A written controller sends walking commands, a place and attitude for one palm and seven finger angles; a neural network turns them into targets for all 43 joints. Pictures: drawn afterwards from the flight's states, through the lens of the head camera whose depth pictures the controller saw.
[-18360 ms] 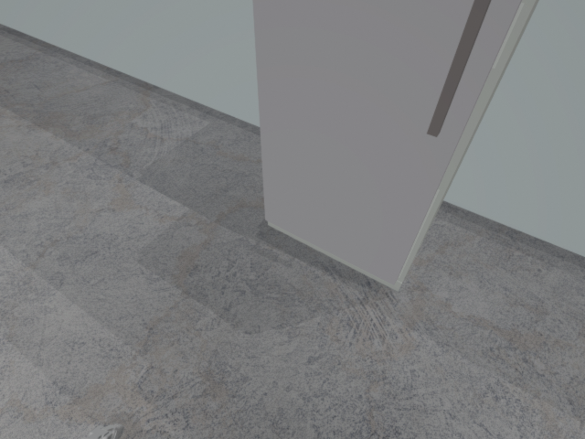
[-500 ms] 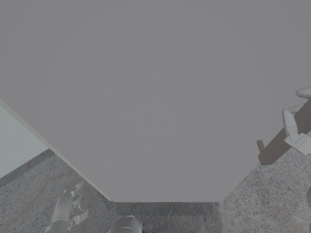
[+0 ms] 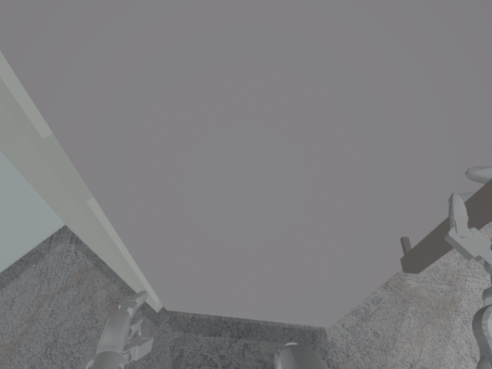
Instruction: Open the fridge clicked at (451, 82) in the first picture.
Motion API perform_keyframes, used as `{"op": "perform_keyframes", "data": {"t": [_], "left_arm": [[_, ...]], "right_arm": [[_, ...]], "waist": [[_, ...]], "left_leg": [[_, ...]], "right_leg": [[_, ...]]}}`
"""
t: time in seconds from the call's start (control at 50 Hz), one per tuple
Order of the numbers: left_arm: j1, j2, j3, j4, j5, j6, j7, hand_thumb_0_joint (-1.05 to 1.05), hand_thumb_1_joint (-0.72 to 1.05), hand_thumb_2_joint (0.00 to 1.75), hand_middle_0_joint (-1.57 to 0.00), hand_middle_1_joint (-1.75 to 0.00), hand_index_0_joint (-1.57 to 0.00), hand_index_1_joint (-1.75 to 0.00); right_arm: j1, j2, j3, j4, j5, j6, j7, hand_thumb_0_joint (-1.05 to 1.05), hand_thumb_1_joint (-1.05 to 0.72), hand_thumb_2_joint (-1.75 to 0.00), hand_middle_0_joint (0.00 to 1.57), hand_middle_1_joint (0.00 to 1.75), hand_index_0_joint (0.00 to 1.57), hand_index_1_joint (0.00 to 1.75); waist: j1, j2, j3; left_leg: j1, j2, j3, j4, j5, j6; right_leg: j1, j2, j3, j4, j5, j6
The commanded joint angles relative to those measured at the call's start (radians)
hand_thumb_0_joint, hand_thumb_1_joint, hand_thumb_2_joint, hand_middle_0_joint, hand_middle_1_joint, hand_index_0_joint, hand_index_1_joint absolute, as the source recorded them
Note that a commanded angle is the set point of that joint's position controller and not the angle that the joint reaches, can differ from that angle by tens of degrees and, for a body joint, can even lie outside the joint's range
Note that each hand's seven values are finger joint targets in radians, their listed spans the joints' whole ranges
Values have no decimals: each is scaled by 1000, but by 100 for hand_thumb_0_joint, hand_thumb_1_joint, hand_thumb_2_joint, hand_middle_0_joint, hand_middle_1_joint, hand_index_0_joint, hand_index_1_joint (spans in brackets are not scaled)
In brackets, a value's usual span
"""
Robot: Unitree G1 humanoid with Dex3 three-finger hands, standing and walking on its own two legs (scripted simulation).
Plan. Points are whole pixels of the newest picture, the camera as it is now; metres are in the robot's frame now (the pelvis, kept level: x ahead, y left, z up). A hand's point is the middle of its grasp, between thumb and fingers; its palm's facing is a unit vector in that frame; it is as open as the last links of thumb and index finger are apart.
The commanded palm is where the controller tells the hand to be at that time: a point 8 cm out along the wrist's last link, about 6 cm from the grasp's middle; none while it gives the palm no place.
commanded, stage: walk backward, drawing the door open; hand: right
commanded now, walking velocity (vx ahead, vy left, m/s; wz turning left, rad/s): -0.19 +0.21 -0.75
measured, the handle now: (483, 187) +0.32 -0.25 +0.20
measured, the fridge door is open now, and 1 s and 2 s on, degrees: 57 88 83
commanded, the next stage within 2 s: stop walking and hold the door back in 0.58 s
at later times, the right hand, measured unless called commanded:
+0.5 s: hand out of the picture +0.11 -0.18 +0.17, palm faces +0.35 +0.92 -0.20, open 6.8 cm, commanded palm +0.06 -0.22 +0.16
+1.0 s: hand out of the picture +0.02 -0.12 +0.17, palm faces +0.59 +0.78 -0.22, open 6.6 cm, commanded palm +0.00 -0.18 +0.16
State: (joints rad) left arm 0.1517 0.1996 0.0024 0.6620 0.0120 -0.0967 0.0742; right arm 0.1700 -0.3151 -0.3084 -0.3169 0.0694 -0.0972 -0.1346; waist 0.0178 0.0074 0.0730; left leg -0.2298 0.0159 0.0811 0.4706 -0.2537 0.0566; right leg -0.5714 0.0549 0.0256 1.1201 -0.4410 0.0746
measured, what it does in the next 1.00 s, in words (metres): walks backwards, turning right: right foot, then left foot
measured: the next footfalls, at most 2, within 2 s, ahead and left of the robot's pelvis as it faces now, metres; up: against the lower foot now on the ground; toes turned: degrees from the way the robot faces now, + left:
right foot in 0.26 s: -0.09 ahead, -0.12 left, +0.00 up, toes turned -13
left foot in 0.64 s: -0.08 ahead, +0.18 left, +0.00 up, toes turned -20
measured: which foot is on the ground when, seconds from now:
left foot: down 0.00-0.28, up 0.30-0.62, down 0.64-1.00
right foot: up 0.00-0.24, down 0.26-0.64, up 0.66-1.00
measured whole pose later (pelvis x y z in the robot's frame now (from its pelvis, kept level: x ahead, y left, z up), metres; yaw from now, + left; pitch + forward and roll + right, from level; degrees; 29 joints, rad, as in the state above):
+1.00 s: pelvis -0.21 +0.18 +0.01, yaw -29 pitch -1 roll -4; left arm 0.18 0.28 0.03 0.67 -0.01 -0.03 0.08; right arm -0.22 -0.26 -0.04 0.11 0.05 -0.14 -0.10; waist -0.01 0.03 0.02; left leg -0.24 0.06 0.16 0.32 -0.09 0.03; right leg -0.26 0.04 -0.05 0.76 -0.41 0.01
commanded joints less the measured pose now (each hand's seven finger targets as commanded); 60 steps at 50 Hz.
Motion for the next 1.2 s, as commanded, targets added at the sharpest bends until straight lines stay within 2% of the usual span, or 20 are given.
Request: {"op": "perform_keyframes", "data": {"t": [0.0,0.12,0.2,0.22,0.26,0.3,0.42,0.56,0.6,0.64,0.66,0.7,0.74,0.9,0.98,1.02,1.06,1.08,1.12,1.18], "left_arm": [[-96,50,8,-194,13,-40,25,0,90,90,-20,-30,-20,-30],[-48,68,21,-218,17,-42,39,0,90,90,-20,-30,-20,-30],[-2,77,24,-229,20,-37,34,0,90,90,-20,-30,-20,-30],[1,90,31,-230,15,-33,38,0,90,90,-20,-30,-20,-30],[-33,117,29,-251,11,-55,23,0,90,90,-20,-30,-20,-30],[-61,85,9,-223,21,-68,-8,0,90,90,-20,-30,-20,-30],[-44,104,37,-179,-8,-83,-24,0,90,90,-20,-30,-20,-30],[-100,78,15,-181,-2,-81,-17,0,90,90,-20,-30,-20,-30],[-93,55,12,-189,-8,-77,-19,0,90,90,-20,-30,-20,-30],[-137,24,11,-216,-17,-57,-13,0,90,90,-20,-30,-20,-30],[-135,19,3,-193,2,-53,-8,0,90,90,-20,-30,-20,-30],[-107,26,12,-161,0,-42,6,0,90,90,-20,-30,-20,-30],[-86,31,6,-128,5,-17,20,0,90,90,-20,-30,-20,-30],[-42,135,40,-131,-22,23,3,0,90,90,-20,-30,-20,-30],[-44,122,30,-125,-27,12,7,0,90,90,-20,-30,-20,-30],[-20,127,23,-114,-26,12,7,0,90,90,-20,-30,-20,-30],[30,157,23,-123,-20,7,4,0,90,90,-20,-30,-20,-30],[21,179,31,-125,-19,-7,2,0,90,90,-20,-30,-20,-30],[-44,160,50,-117,-28,-37,-6,0,90,90,-20,-30,-20,-30],[48,190,44,-55,-48,-21,-2,0,90,90,-20,-30,-20,-30]], "right_arm": [[-95,-194,-103,-286,-20,-102,-17,0,-90,-90,45,140,45,140],[-87,-155,-55,-382,-12,-101,-25,0,-90,-90,45,140,45,140],[-115,-114,4,-445,-11,-113,-24,0,-90,-90,45,140,45,140],[-115,-97,38,-452,-1,-112,-20,0,-90,-90,45,140,45,140],[-181,-93,100,-512,-3,-137,-8,0,-90,-90,45,140,45,140],[-174,-58,140,-494,-55,-135,25,0,-90,-90,45,140,45,140],[-180,2,202,-437,-35,-88,38,0,-90,-90,45,140,45,140],[-154,-21,175,-436,-25,-88,23,0,-90,-90,45,140,45,140],[-147,-62,144,-457,-33,-97,23,0,-90,-90,45,140,45,140],[-116,-152,66,-478,-43,-98,20,0,-90,-90,45,140,45,140],[-115,-139,39,-457,-45,-97,15,0,-90,-90,45,140,45,140],[-226,-44,107,-270,-52,-72,22,0,-90,-90,45,140,45,140],[-351,-128,7,-105,-37,-77,-10,0,-90,-90,45,140,45,140],[-746,-139,104,192,-16,-115,5,0,-90,-90,45,140,45,140],[-943,-127,155,308,-27,-114,-1,0,-90,-90,45,140,45,140],[-1036,-147,168,390,-27,-115,1,0,-90,-90,45,140,45,140],[-1150,-148,184,464,-29,-138,21,0,-90,-90,45,140,45,140],[-1229,-149,167,500,-23,-140,20,0,-90,-90,45,140,45,140],[-1448,-221,110,574,-24,-120,24,0,-90,-90,45,140,45,140],[-1483,-106,213,820,-42,-119,69,0,-90,-90,45,140,45,140]], "waist": [[-19,65,-266],[-37,140,-284],[0,41,-358],[21,-24,-352],[-5,-386,-296],[3,-240,-239],[-2,-193,-239],[-23,-224,-246],[-31,-36,-264],[-41,325,-234],[-44,242,-256],[-4,175,-282],[10,73,-316],[-18,218,-212],[-33,238,-257],[-13,127,-289],[19,-119,-300],[18,-346,-257],[-43,-265,-248],[-15,-67,-247]], "left_leg": [[210,299,-59,-65,731,61],[257,351,-84,-70,675,122],[209,304,-19,60,620,81],[118,252,26,163,539,28],[-331,11,33,478,-293,-110],[-423,18,-64,568,-360,-93],[-185,-38,-50,452,-121,-123],[60,-55,-66,78,-99,-115],[154,7,-80,-208,131,-99],[85,337,-356,-195,476,58],[19,388,-310,-177,491,96],[136,299,-207,-98,622,-22],[215,302,-168,-62,670,-12],[173,280,-232,-344,65,-206],[137,261,-224,-396,-244,-127],[79,233,-198,-325,-354,-61],[-83,69,-63,-50,-348,-98],[-199,-34,54,312,-267,-118],[-227,-1,-118,799,-268,-52],[-415,36,-112,691,-104,-67]], "right_leg": [[18,-30,-69,24,-23,-5],[129,-71,-102,-324,-80,-39],[302,-68,-95,-605,149,-40],[428,-88,-60,-708,295,-49],[646,-485,480,-796,1243,-219],[652,-468,432,-742,1329,-260],[519,-313,170,-781,841,-188],[382,-300,248,-772,567,-192],[357,-165,153,-633,360,-106],[124,21,-5,-172,-146,-31],[95,0,37,26,-151,-34],[30,-19,56,155,-26,-17],[6,-32,40,140,67,-11],[162,-1,-79,-275,52,-57],[350,25,-188,-602,-66,-92],[472,22,-187,-782,-20,-114],[584,-116,-19,-943,-119,-202],[533,-352,264,-999,-273,-295],[392,-490,352,-910,18,-355],[535,-406,235,-884,-74,-313]]}}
